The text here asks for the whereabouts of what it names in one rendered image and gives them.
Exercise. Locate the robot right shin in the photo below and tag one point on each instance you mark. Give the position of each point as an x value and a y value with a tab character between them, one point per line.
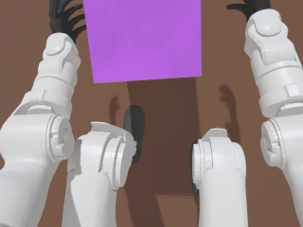
238	151

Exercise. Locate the robot left upper arm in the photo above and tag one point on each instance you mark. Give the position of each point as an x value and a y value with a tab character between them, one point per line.
32	146

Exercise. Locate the carton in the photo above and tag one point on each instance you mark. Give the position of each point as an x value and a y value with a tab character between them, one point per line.
132	40

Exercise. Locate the robot right hand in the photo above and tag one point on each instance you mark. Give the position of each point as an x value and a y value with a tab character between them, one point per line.
250	7

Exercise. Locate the robot left hand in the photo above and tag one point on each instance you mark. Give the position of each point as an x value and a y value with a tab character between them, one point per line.
59	18

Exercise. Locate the robot right upper arm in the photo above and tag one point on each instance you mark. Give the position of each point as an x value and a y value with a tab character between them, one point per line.
281	144

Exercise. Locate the robot left forearm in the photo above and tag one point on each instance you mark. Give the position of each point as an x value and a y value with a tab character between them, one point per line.
57	77

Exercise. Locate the robot right forearm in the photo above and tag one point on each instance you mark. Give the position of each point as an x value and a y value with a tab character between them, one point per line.
276	67

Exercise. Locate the robot right thigh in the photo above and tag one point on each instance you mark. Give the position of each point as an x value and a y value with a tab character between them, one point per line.
222	187

